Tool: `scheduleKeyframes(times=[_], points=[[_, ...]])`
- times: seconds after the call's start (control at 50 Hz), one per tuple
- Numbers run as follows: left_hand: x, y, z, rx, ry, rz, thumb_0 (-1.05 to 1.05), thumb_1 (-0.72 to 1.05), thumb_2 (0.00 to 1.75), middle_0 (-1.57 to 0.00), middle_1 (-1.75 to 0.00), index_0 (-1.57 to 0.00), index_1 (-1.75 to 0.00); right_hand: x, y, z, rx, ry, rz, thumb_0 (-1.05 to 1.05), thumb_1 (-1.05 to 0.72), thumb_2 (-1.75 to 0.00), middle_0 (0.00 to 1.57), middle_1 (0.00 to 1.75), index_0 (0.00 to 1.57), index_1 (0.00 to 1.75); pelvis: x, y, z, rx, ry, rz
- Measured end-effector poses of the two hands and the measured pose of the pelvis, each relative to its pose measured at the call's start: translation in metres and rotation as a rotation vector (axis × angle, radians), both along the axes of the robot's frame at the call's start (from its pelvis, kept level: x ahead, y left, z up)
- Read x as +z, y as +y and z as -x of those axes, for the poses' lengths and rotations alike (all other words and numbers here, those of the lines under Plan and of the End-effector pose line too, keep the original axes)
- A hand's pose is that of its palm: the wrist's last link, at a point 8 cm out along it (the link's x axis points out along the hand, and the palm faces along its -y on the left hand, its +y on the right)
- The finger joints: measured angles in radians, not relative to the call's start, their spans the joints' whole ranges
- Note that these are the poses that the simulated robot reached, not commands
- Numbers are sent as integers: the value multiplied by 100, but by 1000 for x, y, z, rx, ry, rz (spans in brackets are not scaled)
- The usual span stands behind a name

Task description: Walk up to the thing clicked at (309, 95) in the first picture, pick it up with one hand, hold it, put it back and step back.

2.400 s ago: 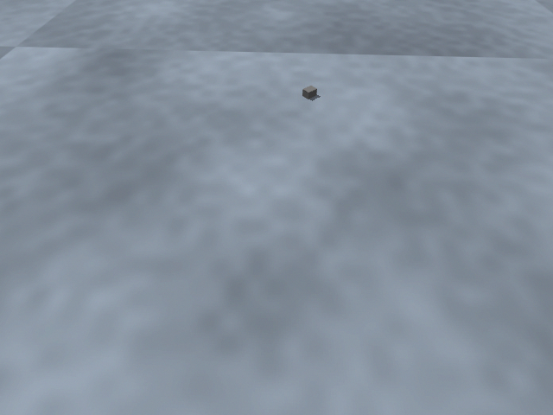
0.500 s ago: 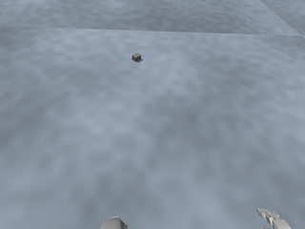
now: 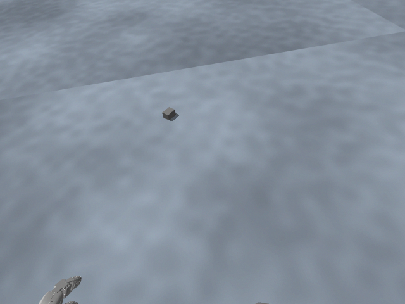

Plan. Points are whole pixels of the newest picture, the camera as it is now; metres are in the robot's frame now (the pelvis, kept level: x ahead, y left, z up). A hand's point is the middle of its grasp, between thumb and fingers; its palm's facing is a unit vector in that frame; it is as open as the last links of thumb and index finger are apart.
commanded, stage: walk up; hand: left
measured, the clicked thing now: (169, 113) +1.52 +0.34 -0.73
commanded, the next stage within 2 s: none
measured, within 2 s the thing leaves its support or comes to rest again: neither
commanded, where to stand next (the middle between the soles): +1.14 +0.09 m, yaw +1 degrees
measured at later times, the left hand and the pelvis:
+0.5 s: hand (88, 249) +0.29 +0.32 -0.15, palm faces -0.01 -0.94 -0.35, open 7.4 cm; pelvis +0.27 +0.05 +0.01, yaw +1 degrees
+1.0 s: hand (129, 146) +0.60 +0.27 -0.10, palm faces +0.01 -0.92 -0.39, open 7.4 cm; pelvis +0.49 +0.01 +0.01, yaw +1 degrees
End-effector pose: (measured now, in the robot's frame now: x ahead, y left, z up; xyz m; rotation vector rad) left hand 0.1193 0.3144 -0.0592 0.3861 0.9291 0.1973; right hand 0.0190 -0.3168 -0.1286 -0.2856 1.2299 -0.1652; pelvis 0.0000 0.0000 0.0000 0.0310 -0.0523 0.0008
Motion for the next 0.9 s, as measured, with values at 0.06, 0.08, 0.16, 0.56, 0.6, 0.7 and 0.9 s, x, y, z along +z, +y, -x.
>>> scheduleKeyframes(times=[0.06,0.08,0.16,0.56,0.6,0.7,0.9], points=[[5,-8,0,38,50,13,0,91,89,-21,-30,-20,-30,15,1,-63,28,-80,-16,1,-90,-90,20,30,20,30,14,-2,-30,-11,-4,-1],[5,-9,1,49,74,14,0,90,89,-21,-30,-20,-30,20,1,-84,37,-110,-18,1,-90,-90,20,30,20,30,17,-3,-40,-16,-4,2],[-1,-5,-1,86,163,19,1,90,89,-21,-30,-20,-30,38,1,-152,69,-181,-9,0,-90,-90,20,30,20,30,22,-2,-78,-16,1,28],[-41,55,-217,72,238,76,1,91,89,-21,-30,-20,-30,65,60,-371,76,-195,76,0,-90,-90,20,30,21,30,16,52,-296,11,16,48],[-35,56,-251,52,193,78,1,91,89,-21,-30,-20,-30,65,61,-373,60,-168,75,0,-90,-90,20,30,21,30,19,52,-314,11,8,40],[-25,50,-326,8,139,70,1,91,90,-20,-30,-20,-30,57,54,-384,23,-106,64,0,-90,-90,20,30,21,30,19,48,-360,0,-3,16],[-19,9,-453,-23,71,14,1,91,90,-20,-30,-20,-30,7,14,-449,-26,-14,24,1,-90,-90,20,30,21,30,-3,15,-457,6,0,27]])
